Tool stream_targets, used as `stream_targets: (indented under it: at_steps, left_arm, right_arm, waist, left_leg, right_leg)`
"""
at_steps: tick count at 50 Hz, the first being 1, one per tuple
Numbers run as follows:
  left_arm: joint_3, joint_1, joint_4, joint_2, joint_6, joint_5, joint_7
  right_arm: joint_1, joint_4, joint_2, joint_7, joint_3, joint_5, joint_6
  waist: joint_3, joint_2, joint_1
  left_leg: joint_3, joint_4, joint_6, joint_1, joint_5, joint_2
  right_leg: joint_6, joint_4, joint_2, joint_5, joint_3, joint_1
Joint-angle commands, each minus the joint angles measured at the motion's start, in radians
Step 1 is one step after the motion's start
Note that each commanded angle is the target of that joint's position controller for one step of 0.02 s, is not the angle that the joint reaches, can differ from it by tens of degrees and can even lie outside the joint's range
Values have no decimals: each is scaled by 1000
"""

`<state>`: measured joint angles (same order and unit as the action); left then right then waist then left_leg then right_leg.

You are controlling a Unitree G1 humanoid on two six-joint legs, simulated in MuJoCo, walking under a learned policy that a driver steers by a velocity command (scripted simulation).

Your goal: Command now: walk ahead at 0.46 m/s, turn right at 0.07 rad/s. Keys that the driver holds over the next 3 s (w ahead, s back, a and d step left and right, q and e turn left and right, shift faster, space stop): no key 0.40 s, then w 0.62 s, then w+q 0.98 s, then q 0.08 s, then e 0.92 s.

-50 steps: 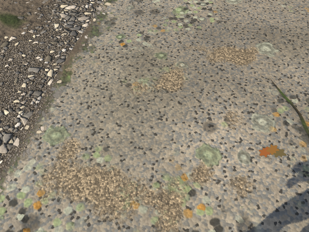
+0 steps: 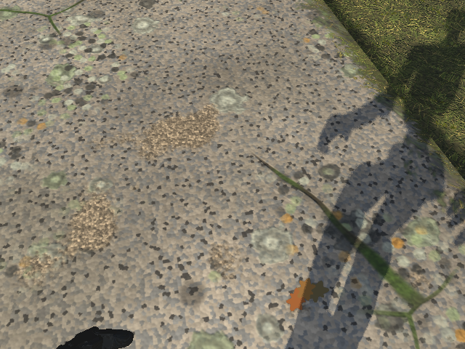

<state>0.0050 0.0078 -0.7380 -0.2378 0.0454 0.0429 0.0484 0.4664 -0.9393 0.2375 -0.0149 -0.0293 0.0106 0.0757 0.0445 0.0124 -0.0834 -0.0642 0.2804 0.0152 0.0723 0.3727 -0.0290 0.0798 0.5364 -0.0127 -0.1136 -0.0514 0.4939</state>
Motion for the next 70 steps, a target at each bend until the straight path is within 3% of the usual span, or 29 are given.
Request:
stream_targets:
  at_steps: [1,2,3,4,5,7,12,18,20,22,24,25,26,27,29,32,36,41,43,45,46,47,48,49,52,60,65,68,70]
  left_arm:
    - [-58,318,-55,-156,28,25,-29]
    - [-79,440,-64,-249,31,45,-45]
    - [-91,442,-76,-267,16,-6,-47]
    - [-80,361,-72,-213,14,-36,-45]
    - [-62,295,-71,-144,23,-37,-45]
    - [-40,232,-82,-74,30,-37,-48]
    - [-38,227,-127,-98,48,-29,-49]
    - [-32,290,-200,-96,27,-23,-55]
    - [-30,290,-216,-92,16,-23,-60]
    - [-44,301,-231,-124,-2,-34,-64]
    - [-38,318,-229,-74,-9,-22,-65]
    - [-24,338,-214,-8,-8,-33,-56]
    - [-37,284,-204,-55,-8,-14,-54]
    - [-53,214,-182,-98,-7,-7,-46]
    - [-60,219,-189,-83,0,-14,-30]
    - [-59,217,-208,-45,5,-8,-19]
    - [-51,111,-175,-18,-2,-13,-19]
    - [-53,42,-139,-34,1,-19,-21]
    - [-57,95,-148,-36,8,-19,-25]
    - [-78,292,-212,-73,27,-15,-38]
    - [-106,456,-246,-170,40,1,-53]
    - [-130,546,-272,-273,35,-9,-54]
    - [-112,462,-257,-201,24,-17,-53]
    - [-95,362,-227,-136,26,-20,-46]
    - [-69,295,-220,-47,49,-24,-50]
    - [-54,418,-275,-35,73,-21,-66]
    - [-56,476,-305,-59,73,-22,-80]
    - [-64,461,-306,-92,62,-19,-92]
    - [-74,443,-296,-118,44,-14,-93]
  right_arm:
    - [-2,38,152,12,-26,-4,-1]
    - [31,93,58,8,0,-29,2]
    - [78,74,98,21,-18,-24,-7]
    - [20,72,140,29,-32,-10,-17]
    - [-24,77,103,27,-21,-7,-15]
    - [-44,68,84,21,-21,8,-34]
    - [-45,45,41,11,-17,18,-75]
    - [-178,46,35,35,-2,9,-82]
    - [-188,36,36,42,0,9,-78]
    - [-170,23,45,41,-1,24,-67]
    - [-100,-2,106,41,-17,36,-49]
    - [-87,-12,181,37,-37,9,-48]
    - [-2,-39,184,28,-49,-1,-51]
    - [5,-48,130,24,-35,13,-45]
    - [-94,-28,103,25,-32,13,-36]
    - [-110,-40,80,30,-31,1,-12]
    - [-49,-78,87,32,-36,4,1]
    - [-21,-98,114,22,-48,14,4]
    - [-46,-99,124,20,-53,9,2]
    - [-70,-96,99,18,-46,8,3]
    - [-97,-62,37,12,-26,-3,7]
    - [-94,-24,4,10,-20,-2,9]
    - [-127,-30,88,12,-45,21,-1]
    - [-148,-32,75,2,-45,18,1]
    - [-146,-51,32,-12,-40,20,-13]
    - [-378,31,-2,-27,-28,16,-42]
    - [-509,96,-6,-33,-12,17,-41]
    - [-436,88,22,-25,-25,20,-39]
    - [-252,38,61,-19,-48,23,-35]
  waist:
    - [-165,-39,195]
    - [-310,140,210]
    - [-377,204,185]
    - [-256,80,149]
    - [-153,62,123]
    - [-71,61,69]
    - [-100,58,19]
    - [-89,88,73]
    - [-71,79,76]
    - [-59,67,66]
    - [-17,-45,52]
    - [40,-219,72]
    - [80,-273,5]
    - [102,-210,0]
    - [71,-131,66]
    - [19,-101,84]
    - [30,-116,53]
    - [47,-118,33]
    - [47,-110,71]
    - [-9,-41,158]
    - [-105,134,225]
    - [-130,323,223]
    - [-55,156,174]
    - [0,79,134]
    - [14,68,75]
    - [66,50,90]
    - [89,50,113]
    - [28,76,67]
    - [-77,90,-5]
  left_leg:
    - [35,404,87,-201,-772,177]
    - [-34,760,36,-478,-312,73]
    - [37,980,27,-598,173,-42]
    - [120,1009,33,-630,128,16]
    - [118,972,32,-635,91,44]
    - [109,848,20,-573,42,86]
    - [70,698,-14,-458,-81,59]
    - [32,420,-3,-374,-174,54]
    - [33,338,13,-336,-153,51]
    - [3,225,36,-267,-121,40]
    - [150,134,80,-177,10,143]
    - [386,-4,166,-132,205,258]
    - [584,-120,256,-124,283,382]
    - [623,-165,280,-143,295,405]
    - [491,-183,230,-179,231,338]
    - [311,-178,186,-171,-11,254]
    - [232,-174,190,-172,-75,236]
    - [217,-135,197,-205,-95,259]
    - [203,-78,182,-245,-132,261]
    - [136,127,139,-356,-245,200]
    - [29,433,88,-500,-211,103]
    - [-33,709,63,-741,147,-27]
    - [75,839,86,-786,126,38]
    - [100,857,94,-781,22,78]
    - [86,788,65,-691,-116,122]
    - [47,593,34,-767,-322,89]
    - [-55,367,79,-679,-350,61]
    - [-104,338,141,-565,-241,-7]
    - [-115,301,193,-372,-168,-68]
  right_leg:
    - [71,-76,-13,-12,40,-497]
    - [160,-98,-327,58,423,-773]
    - [254,-172,-447,368,674,-780]
    - [239,-150,-386,520,499,-677]
    - [218,-164,-340,639,368,-564]
    - [143,-221,-248,657,230,-415]
    - [140,-263,-197,758,96,-317]
    - [119,-235,-180,617,77,-322]
    - [116,-214,-194,502,111,-318]
    - [105,-207,-185,69,162,-289]
    - [82,-100,-118,-316,161,-165]
    - [44,24,26,-441,39,25]
    - [24,203,76,-435,-38,100]
    - [23,344,38,-434,34,153]
    - [11,382,-10,-318,73,122]
    - [-27,346,-20,-184,36,55]
    - [-63,195,-29,-122,2,39]
    - [-54,61,-23,-133,-31,-57]
    - [-39,-15,-9,-110,-49,-167]
    - [-13,-111,7,-124,-22,-449]
    - [44,-229,-189,-324,240,-645]
    - [135,-388,-391,-508,634,-733]
    - [149,-373,-379,-524,615,-636]
    - [134,-370,-332,-450,511,-548]
    - [78,-407,-223,-121,265,-450]
    - [60,-417,-191,258,2,-451]
    - [50,-387,-216,425,-87,-523]
    - [36,-208,-233,827,-141,-614]
    - [33,86,-237,923,-160,-604]
